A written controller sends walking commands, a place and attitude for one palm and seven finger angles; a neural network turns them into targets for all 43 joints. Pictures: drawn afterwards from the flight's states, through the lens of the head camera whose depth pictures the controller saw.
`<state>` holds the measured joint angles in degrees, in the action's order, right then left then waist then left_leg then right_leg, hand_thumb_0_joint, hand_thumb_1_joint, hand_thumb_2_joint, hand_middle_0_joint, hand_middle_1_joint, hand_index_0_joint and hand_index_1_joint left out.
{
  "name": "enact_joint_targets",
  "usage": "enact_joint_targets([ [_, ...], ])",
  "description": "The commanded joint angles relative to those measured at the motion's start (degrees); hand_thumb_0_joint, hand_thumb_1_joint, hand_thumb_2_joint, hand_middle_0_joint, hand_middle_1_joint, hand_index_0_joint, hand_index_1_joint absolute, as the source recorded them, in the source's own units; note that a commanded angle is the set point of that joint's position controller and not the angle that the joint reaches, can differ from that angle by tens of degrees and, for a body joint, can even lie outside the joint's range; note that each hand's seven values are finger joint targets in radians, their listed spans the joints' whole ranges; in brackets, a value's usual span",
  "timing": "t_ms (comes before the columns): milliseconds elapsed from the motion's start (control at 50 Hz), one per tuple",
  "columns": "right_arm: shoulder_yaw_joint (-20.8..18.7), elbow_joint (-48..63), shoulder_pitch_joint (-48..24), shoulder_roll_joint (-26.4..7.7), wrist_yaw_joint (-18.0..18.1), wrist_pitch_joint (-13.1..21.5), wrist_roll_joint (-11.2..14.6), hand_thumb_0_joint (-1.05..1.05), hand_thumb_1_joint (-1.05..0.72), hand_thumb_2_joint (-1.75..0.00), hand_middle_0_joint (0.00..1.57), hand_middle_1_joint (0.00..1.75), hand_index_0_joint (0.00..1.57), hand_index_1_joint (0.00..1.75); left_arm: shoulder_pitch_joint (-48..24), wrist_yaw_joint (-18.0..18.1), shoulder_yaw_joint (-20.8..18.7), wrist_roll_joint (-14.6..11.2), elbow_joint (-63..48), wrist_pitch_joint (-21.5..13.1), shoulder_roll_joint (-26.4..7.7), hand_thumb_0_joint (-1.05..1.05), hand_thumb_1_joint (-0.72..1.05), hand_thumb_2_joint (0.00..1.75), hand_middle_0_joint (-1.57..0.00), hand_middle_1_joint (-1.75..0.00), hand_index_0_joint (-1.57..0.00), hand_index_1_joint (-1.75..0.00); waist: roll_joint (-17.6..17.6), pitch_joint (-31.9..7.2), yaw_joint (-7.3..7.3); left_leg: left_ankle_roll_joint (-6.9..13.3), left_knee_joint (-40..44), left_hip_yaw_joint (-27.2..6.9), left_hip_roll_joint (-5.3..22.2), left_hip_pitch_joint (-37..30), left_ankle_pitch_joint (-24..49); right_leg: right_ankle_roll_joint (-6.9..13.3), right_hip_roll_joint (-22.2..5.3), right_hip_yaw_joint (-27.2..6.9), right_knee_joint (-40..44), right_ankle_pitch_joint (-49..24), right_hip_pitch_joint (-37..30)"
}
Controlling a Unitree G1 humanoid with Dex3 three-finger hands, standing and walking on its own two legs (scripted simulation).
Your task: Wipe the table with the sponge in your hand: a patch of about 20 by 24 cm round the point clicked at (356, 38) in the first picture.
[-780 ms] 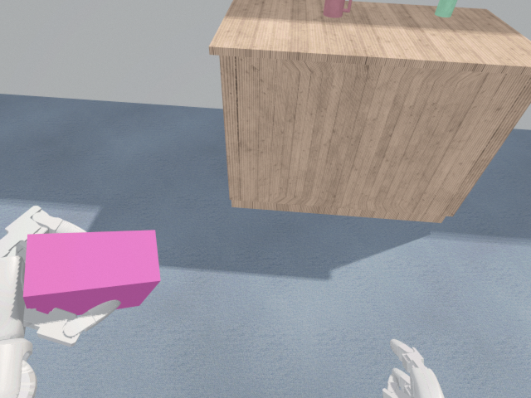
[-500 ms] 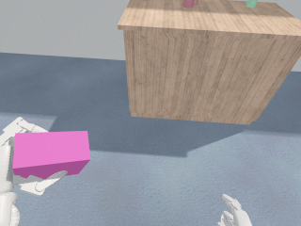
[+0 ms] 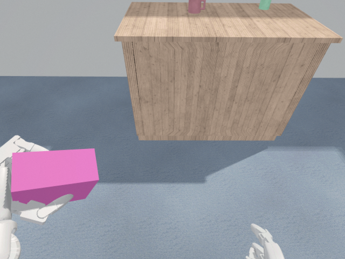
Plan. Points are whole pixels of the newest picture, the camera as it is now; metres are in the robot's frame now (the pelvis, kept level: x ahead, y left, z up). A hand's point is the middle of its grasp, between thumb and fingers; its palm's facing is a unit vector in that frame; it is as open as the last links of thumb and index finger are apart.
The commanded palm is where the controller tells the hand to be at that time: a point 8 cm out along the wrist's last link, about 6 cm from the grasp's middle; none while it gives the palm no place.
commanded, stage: walk to a spot facing it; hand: left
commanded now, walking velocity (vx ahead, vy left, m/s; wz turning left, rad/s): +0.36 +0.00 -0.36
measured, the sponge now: (67, 178) +0.22 +0.22 +0.14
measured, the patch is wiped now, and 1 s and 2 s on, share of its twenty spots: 0.00 0.00 0.00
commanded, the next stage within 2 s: turn to face it in 1.18 s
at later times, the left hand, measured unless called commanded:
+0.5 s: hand (102, 117) +0.36 +0.19 +0.17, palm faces +0.30 -0.87 -0.40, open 10.4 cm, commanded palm +0.32 +0.23 +0.19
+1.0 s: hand (160, 83) +0.51 +0.08 +0.17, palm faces +0.19 -0.85 -0.49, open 10.3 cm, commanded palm +0.46 +0.14 +0.19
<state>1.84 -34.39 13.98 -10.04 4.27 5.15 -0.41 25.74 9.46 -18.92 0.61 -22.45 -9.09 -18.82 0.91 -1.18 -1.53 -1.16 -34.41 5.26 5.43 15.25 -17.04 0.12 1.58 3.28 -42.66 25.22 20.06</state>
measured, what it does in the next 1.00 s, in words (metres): walks ahead: left foot, then right foot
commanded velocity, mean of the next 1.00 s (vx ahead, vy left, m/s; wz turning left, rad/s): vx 0.37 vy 0.00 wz -0.06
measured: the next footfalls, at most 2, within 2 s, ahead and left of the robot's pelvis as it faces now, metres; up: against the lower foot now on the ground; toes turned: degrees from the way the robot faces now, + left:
left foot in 0.46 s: +0.22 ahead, +0.11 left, +0.00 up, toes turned +2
right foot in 0.78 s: +0.26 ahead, -0.20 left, +0.00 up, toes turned -22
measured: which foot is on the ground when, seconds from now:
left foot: down 0.00-0.04, up 0.06-0.44, down 0.46-0.78, up 0.80-1.00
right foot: down 0.00-0.46, up 0.48-0.76, down 0.78-1.00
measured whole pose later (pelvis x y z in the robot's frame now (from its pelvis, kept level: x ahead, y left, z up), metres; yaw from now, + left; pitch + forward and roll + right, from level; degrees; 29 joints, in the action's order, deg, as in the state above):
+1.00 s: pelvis +0.25 -0.10 +0.00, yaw -11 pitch +0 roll +1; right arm -1.7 -36.8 10.5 -14.1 3.0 0.9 0.2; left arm 29.4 8.2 -20.9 0.0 -30.6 -12.3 -20.8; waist 0.4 5.5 1.2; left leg -1.5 -63.1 5.1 6.4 33.2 -20.2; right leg 2.8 -3.3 11.3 -32.2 18.5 13.4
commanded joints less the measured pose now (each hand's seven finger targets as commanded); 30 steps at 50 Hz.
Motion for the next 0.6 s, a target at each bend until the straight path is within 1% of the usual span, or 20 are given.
enact_joint_targets([
  [0, -3.36, 8.19, -7.28, -8.47, -0.09, 2.61, -0.23, 0.0, -0.9, -0.9, 0.2, 0.3, 0.2, 0.3, -10.12, -0.02, -3.32, 0.01, -13.08, -3.98, -9.7, 0.0, 0.1, 1.3, -1.2, -1.6, -1.2, -1.6, 4.58, 1.05, 0.22, 4.25, 0.87, -1.87, 7.23, 13.09, -18.46, 2.77, -2.9, -2.68, 13.89, 0.27, -10.23],
  [20, -3.39, 8.79, -7.62, -7.32, -0.37, 2.04, -0.05, 0.0, -0.9, -0.9, 0.2, 0.3, 0.2, 0.3, -10.91, 0.09, -4.22, 0.04, -12.97, -3.95, -11.57, 0.0, 0.1, 1.3, -1.2, -1.6, -1.2, -1.6, -11.24, 1.31, 0.03, 1.5, -16.73, 2.33, 0.32, 21.99, -18.35, 8.57, -13.24, -24.27, 24.14, 9.31, -12.28],
  [40, -3.46, 9.74, -9.54, -7.98, -0.51, 2.56, 0.1, 0.0, -0.9, -0.9, 0.2, 0.3, 0.2, 0.3, -11.13, 0.67, -6.1, -0.87, -12.67, -3.81, -13.34, 0.0, 0.1, 1.3, -1.2, -1.6, -1.2, -1.6, -18.52, 0.77, -0.73, -0.02, -31.03, -0.46, -3.53, 28.27, -17.52, 13.73, -22.83, -44.04, 32.31, 8.71, -13.15],
  [60, -3.61, 8.99, -8.55, -8.54, -0.92, 2.97, -0.31, 0.0, -0.9, -0.9, 0.2, 0.3, 0.2, 0.3, -12.0, 0.77, -6.1, -0.97, -14.77, -4.71, -13.28, 0.0, 0.1, 1.3, -1.2, -1.6, -1.2, -1.6, -12.15, -0.07, 0.96, -0.36, -35.0, -6.66, -1.79, 28.28, -10.63, 14.37, -22.43, -45.1, 32.63, 7.96, -14.06],
  [80, -3.36, 8.02, -7.09, -8.24, -1.02, 2.72, -0.13, 0.0, -0.9, -0.9, 0.2, 0.3, 0.2, 0.3, -9.42, 0.46, -6.65, -1.19, -15.5, -5.63, -13.57, 0.0, 0.1, 1.3, -1.2, -1.6, -1.2, -1.6, -6.37, 0.04, 1.54, -0.76, -36.91, -7.23, -0.86, 28.16, -7.43, 14.7, -21.05, -40.72, 30.78, 2.84, -14.18],
  [100, -3.36, 7.12, -7.03, -8.32, -1.22, 1.86, -0.06, 0.0, -0.9, -0.9, 0.2, 0.3, 0.2, 0.3, -8.96, 0.29, -8.39, -1.1, -17.5, -6.19, -14.87, 0.0, 0.1, 1.3, -1.2, -1.6, -1.2, -1.6, -2.73, -2.22, 1.65, -1.26, -36.54, -6.88, 0.03, 27.42, -5.63, 14.12, -19.48, -33.7, 28.55, -3.47, -15.13],
  [140, -2.94, 7.12, -7.09, -7.62, -1.06, 0.85, -0.1, 0.0, -0.9, -0.9, 0.2, 0.3, 0.2, 0.3, -4.8, 0.15, -9.16, -1.09, -17.42, -7.19, -14.59, 0.0, 0.1, 1.3, -1.2, -1.6, -1.2, -1.6, -2.03, -3.31, 1.71, -1.46, -32.35, -5.23, 0.45, 25.14, -2.91, 12.81, -16.82, -24.54, 26.87, -16.19, -15.46],
  [160, -2.89, 7.21, -7.17, -7.42, -0.96, 0.5, -0.16, 0.0, -0.9, -0.9, 0.2, 0.3, 0.2, 0.3, -3.42, 0.21, -9.52, -1.26, -16.81, -7.36, -14.51, 0.0, 0.1, 1.3, -1.2, -1.6, -1.2, -1.6, -2.6, -3.89, 1.71, -1.37, -29.14, -4.41, 0.43, 24.17, -2.26, 12.38, -15.84, -21.72, 26.49, -19.49, -15.55],
  [200, -3.09, 7.76, -7.15, -7.35, -0.78, 0.18, -0.13, 0.0, -0.9, -0.9, 0.2, 0.3, 0.2, 0.3, -1.52, 0.25, -9.13, -1.48, -15.31, -7.34, -13.33, 0.0, 0.1, 1.3, -1.2, -1.6, -1.2, -1.6, -3.42, -4.94, 1.91, -1.02, -20.35, -2.41, 0.56, 21.25, -1.83, 12.18, -15.06, -18.37, 26.21, -20.87, -16.06],
  [260, -3.02, 9.1, -6.8, -7.05, -0.69, 0.41, 0.02, 0.0, -0.9, -0.9, 0.2, 0.3, 0.2, 0.3, -0.47, 0.64, -8.72, -1.78, -15.04, -7.15, -12.8, 0.0, 0.1, 1.3, -1.2, -1.6, -1.2, -1.6, -5.12, -5.66, 0.62, -0.05, -8.56, 1.23, -0.68, 16.39, -1.39, 12.23, -14.18, -17.92, 25.38, -21.03, -16.72],
  [320, -3.19, 9.94, -6.28, -7.29, -0.53, 0.72, 0.26, 0.0, -0.9, -0.9, 0.2, 0.3, 0.2, 0.3, -1.28, 0.66, -6.94, -2.12, -14.8, -6.28, -11.34, 0.0, 0.1, 1.3, -1.2, -1.6, -1.2, -1.6, -7.4, -4.79, 0.49, 0.66, -1.96, 2.86, -1.45, 10.98, 0.2, 11.3, -13.35, -17.38, 24.44, -17.94, -15.72],
  [380, -3.78, 10.01, -4.93, -8.14, 0.11, 0.8, 0.22, 0.0, -0.9, -0.9, 0.2, 0.3, 0.2, 0.3, -3.11, 0.87, -6.78, -1.96, -16.15, -5.94, -11.8, 0.0, 0.1, 1.3, -1.2, -1.6, -1.2, -1.6, -4.12, -4.24, 1.28, 1.74, 7.13, 4.76, -1.57, -1.32, 4.19, 8.28, -10.34, -15.16, 18.7, -17.12, -10.78],
  [400, -4.25, 9.85, -4.2, -9.11, 0.38, 0.82, 0.36, 0.0, -0.9, -0.9, 0.2, 0.3, 0.2, 0.3, -3.83, 0.86, -6.39, -2.06, -16.29, -5.94, -11.66, 0.0, 0.1, 1.3, -1.2, -1.6, -1.2, -1.6, -1.84, -4.93, 2.12, 3.28, 9.16, 2.27, 0.16, -8.99, 5.22, 6.41, -8.59, -13.03, 12.16, -18.85, -5.91],
  [420, -4.78, 10.15, -4.27, -10.27, 0.55, 0.88, 0.42, 0.0, -0.9, -0.9, 0.2, 0.3, 0.2, 0.3, -5.17, 0.75, -6.24, -2.12, -18.38, -6.35, -11.43, 0.0, 0.1, 1.3, -1.2, -1.6, -1.2, -1.6, 5.56, -6.41, 2.84, 6.66, 12.25, -6.6, 5.67, -17.66, 3.94, 3.76, -5.08, -10.04, 2.55, -17.73, 2.08],
  [440, -4.75, 9.96, -4.62, -10.37, 0.45, 0.85, 0.55, 0.0, -0.9, -0.9, 0.2, 0.3, 0.2, 0.3, -6.46, 0.97, -6.63, -2.38, -19.57, -7.08, -11.48, 0.0, 0.1, 1.3, -1.2, -1.6, -1.2, -1.6, 14.51, -7.88, 2.76, 11.37, 14.02, -20.69, 15.71, -25.51, 7.64, 0.89, -0.63, -3.98, -9.16, -2.71, 11.89],
  [460, -3.84, 9.12, -4.96, -8.67, 0.64, 1.05, 0.18, 0.0, -0.9, -0.9, 0.2, 0.3, 0.2, 0.3, -6.1, 0.85, -7.76, -2.03, -16.8, -7.4, -13.28, 0.0, 0.1, 1.3, -1.2, -1.6, -1.2, -1.6, 16.67, -5.94, 2.8, 14.67, 19.49, -28.87, 21.79, -21.32, -0.36, 0.41, -0.8, -3.27, -19.56, 7.88, 16.18],
  [480, -3.52, 8.89, -5.85, -8.17, 0.41, 1.36, -0.47, 0.0, -0.9, -0.9, 0.2, 0.3, 0.2, 0.3, -7.33, 0.48, -7.39, -1.47, -17.98, -7.03, -14.09, 0.0, 0.1, 1.3, -1.2, -1.6, -1.2, -1.6, 14.88, -1.92, 2.79, 16.25, 21.88, -30.9, 23.38, -15.1, -6.51, 0.49, -4.01, -5.81, -23.73, 6.08, 18.0],
  [500, -3.62, 8.25, -6.2, -7.74, 0.3, 1.8, -0.27, 0.0, -0.9, -0.9, 0.2, 0.3, 0.2, 0.3, -8.69, 0.13, -7.48, -1.45, -19.7, -7.0, -14.24, 0.0, 0.1, 1.3, -1.2, -1.6, -1.2, -1.6, 12.3, 0.44, 2.56, 16.29, 21.42, -27.91, 22.93, -12.89, -6.4, 0.23, -6.06, -6.59, -24.09, 4.46, 19.82],
  [520, -3.84, 7.8, -6.15, -7.84, 0.11, 2.18, -0.05, 0.0, -0.9, -0.9, 0.2, 0.3, 0.2, 0.3, -7.86, 0.08, -6.71, -0.99, -20.76, -6.83, -13.06, 0.0, 0.1, 1.3, -1.2, -1.6, -1.2, -1.6, 9.41, 1.38, 2.02, 15.01, 21.33, -22.46, 21.74, -10.58, -5.92, -0.14, -7.14, -5.36, -23.39, 2.72, 19.69],
  [580, -3.94, 7.7, -5.72, -8.13, -0.1, 2.89, 0.03, 0.0, -0.9, -0.9, 0.2, 0.3, 0.2, 0.3, -3.98, 0.31, -6.96, -0.97, -20.92, -6.34, -11.01, 0.0, 0.1, 1.3, -1.2, -1.6, -1.2, -1.6, 11.84, 0.24, 1.27, 10.65, 21.2, -7.57, 16.58, -3.31, -4.13, -0.65, -7.58, 0.89, -11.92, -2.67, 9.75],
])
